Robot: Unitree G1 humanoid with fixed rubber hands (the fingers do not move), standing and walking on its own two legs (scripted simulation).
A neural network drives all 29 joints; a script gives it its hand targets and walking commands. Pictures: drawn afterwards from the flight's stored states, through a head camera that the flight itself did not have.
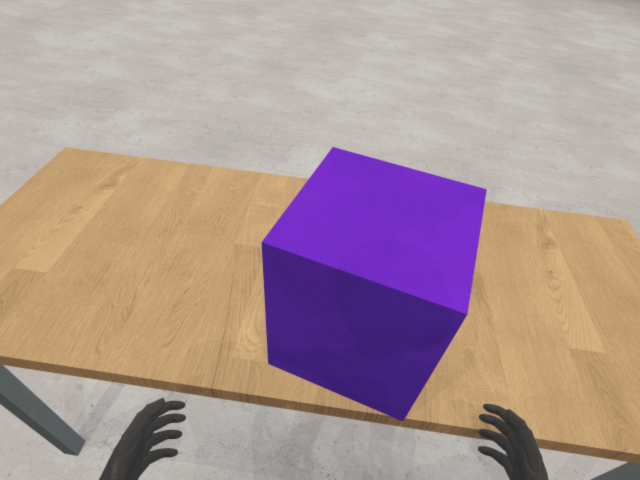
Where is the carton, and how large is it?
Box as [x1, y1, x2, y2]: [262, 147, 486, 420]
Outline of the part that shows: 332,147 262,241 268,363 400,420 403,420 467,313 486,189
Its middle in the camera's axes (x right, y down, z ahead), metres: +0.07 +0.06 +0.55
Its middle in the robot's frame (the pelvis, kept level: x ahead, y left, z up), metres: +0.39 -0.06 +0.04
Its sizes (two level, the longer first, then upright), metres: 0.218 0.216 0.272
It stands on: a table, 0.69 m high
